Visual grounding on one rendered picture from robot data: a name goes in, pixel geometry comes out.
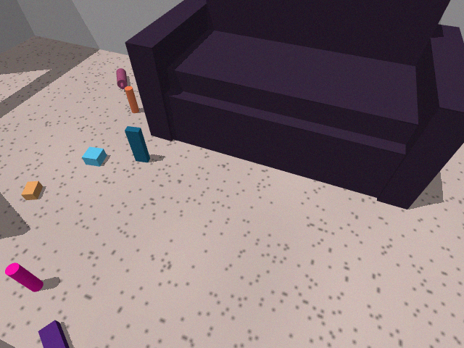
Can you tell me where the sofa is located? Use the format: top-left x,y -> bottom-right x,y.
125,0 -> 464,210

